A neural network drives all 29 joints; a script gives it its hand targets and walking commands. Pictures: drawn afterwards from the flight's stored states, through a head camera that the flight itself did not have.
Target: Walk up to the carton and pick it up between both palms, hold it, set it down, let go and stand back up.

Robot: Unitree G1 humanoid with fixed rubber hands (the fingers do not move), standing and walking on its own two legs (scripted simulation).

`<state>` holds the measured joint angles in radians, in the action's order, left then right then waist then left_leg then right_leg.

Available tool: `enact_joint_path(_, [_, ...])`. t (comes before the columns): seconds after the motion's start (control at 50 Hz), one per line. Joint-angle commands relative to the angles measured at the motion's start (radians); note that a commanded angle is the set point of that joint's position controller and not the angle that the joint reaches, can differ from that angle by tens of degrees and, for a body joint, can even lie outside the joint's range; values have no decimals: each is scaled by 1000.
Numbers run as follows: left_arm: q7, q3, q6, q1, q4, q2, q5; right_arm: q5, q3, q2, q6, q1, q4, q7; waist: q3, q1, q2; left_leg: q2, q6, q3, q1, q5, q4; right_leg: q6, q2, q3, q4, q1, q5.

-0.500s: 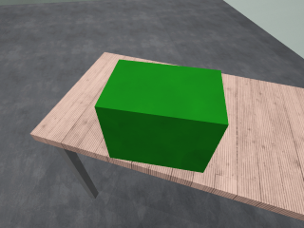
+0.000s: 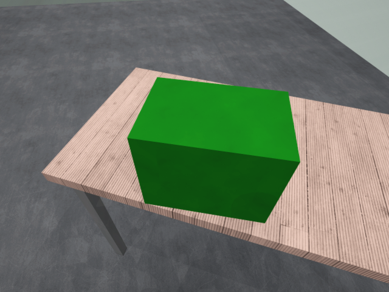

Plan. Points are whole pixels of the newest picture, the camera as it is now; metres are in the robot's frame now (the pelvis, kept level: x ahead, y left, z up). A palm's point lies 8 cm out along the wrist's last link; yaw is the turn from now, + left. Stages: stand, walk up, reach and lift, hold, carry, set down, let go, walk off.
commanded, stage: stand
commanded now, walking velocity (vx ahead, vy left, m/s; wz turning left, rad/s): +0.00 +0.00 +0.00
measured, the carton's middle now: (211, 151) +0.42 -0.02 +0.06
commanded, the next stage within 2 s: none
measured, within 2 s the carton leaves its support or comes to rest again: neither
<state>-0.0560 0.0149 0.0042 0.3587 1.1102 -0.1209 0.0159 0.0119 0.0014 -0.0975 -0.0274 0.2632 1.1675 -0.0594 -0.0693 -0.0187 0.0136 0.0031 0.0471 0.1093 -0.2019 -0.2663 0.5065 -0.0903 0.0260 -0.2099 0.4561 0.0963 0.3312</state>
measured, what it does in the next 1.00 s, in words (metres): stands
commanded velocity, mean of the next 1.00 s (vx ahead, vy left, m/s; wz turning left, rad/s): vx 0.00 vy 0.00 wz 0.00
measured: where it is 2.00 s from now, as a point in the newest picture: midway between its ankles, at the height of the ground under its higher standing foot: outside the picture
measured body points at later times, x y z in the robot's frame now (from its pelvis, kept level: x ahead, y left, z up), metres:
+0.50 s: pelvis +0.00 +0.01 +0.00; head +0.02 +0.02 +0.45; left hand -0.05 +0.22 -0.16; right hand -0.01 -0.19 -0.16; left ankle +0.01 +0.15 -0.74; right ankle -0.04 -0.05 -0.74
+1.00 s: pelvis +0.00 +0.03 +0.00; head +0.02 +0.03 +0.45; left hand -0.04 +0.23 -0.16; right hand -0.01 -0.18 -0.16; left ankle +0.01 +0.15 -0.74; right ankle -0.04 -0.05 -0.74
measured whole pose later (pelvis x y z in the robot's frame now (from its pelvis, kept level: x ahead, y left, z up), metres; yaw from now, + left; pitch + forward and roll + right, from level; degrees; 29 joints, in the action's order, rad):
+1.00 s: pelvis +0.00 +0.03 +0.00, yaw +0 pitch -2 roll +0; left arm -0.06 0.02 0.00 0.35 1.11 -0.11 0.02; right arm 0.01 -0.01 -0.10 -0.01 0.27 1.14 -0.05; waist -0.07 -0.01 0.02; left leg -0.02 0.01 0.07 -0.20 -0.25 0.49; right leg -0.05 -0.02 -0.21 0.45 0.10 0.32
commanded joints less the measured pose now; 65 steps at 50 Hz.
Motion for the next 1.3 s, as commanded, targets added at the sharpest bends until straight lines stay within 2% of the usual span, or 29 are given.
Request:
enact_joint_path(0.0, [-3, 14, 2, 106, -5, -75, 0, 1, -9, -68, 10, 69, -18, 1, -55, -1, -23, 48, -43, -16, -88, 220, -46, -6, -184, 142, -128, 0, -271])
enact_joint_path(0.16, [-4, 16, 3, 108, -4, -77, 2, 1, -10, -60, 11, 70, -26, 2, -36, 0, -24, 48, -45, -18, -80, 221, -47, -8, -190, 140, -125, -7, -266])
enact_joint_path(0.2, [-4, 14, 4, 115, -1, -72, 1, 1, -11, -62, 9, 71, -26, 2, -42, -1, -5, 45, -46, -23, -77, 218, -43, -4, -192, 141, -127, 2, -277])
enact_joint_path(0.44, [-4, 16, 2, 113, 0, -69, 1, 2, -12, -59, 14, 77, -32, 5, -47, 1, -22, 46, -53, -15, -80, 222, -60, 1, -187, 138, -129, 10, -211])
enact_joint_path(0.5, [-4, 16, 3, 108, -2, -69, 1, 2, -15, -64, 15, 82, -34, 6, -50, 3, -6, 44, -54, -16, -85, 216, -63, 2, -190, 139, -135, 13, -190])
enact_joint_path(0.54, [-4, 17, 4, 113, -1, -71, 0, 3, -15, -67, 18, 79, -36, 6, -36, -2, -35, 49, -58, -11, -83, 247, -65, 3, -184, 132, -117, -11, -226])
enact_joint_path(0.8, [-3, 20, 5, 99, -1, -71, 1, 2, -17, -65, 24, 83, -44, 7, -32, 5, -6, 49, -66, -8, -84, 254, -75, 11, -184, 126, -111, -13, -219])
enact_joint_path(0.9, [-2, 18, 4, 110, 5, -65, 0, 0, -19, -69, 25, 90, -43, 8, -43, 4, -11, 48, -67, -9, -90, 248, -75, 12, -188, 127, -112, -12, -234])
enact_joint_path(0.92, [-2, 17, 3, 112, 3, -59, 0, 2, -19, -70, 25, 84, -45, 9, -36, 2, -26, 49, -69, -8, -85, 250, -78, 13, -185, 124, -110, -13, -216])
enact_joint_path(1.08, [-2, 16, 2, 112, 3, -51, 0, 1, -19, -64, 26, 88, -47, 9, -49, 1, -22, 50, -72, -3, -85, 241, -88, 17, -182, 127, -117, 8, -166])
enact_joint_path(1.28, [-1, 18, 6, 116, 8, -55, 1, 0, -23, -77, 32, 90, -50, 11, -36, 5, -13, 51, -77, -5, -73, 265, -93, 22, -181, 123, -111, -6, -198])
